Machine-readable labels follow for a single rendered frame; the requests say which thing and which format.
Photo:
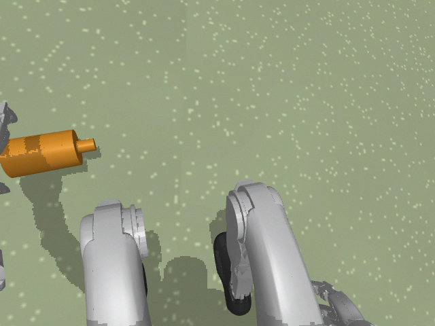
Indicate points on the left robot hand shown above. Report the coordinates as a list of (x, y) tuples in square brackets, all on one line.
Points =
[(7, 116)]

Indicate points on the bottle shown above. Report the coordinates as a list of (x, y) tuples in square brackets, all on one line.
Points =
[(44, 152)]

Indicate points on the right robot hand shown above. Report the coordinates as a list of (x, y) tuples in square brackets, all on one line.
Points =
[(342, 311)]

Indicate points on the right robot foot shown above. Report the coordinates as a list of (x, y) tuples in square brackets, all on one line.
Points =
[(222, 261)]

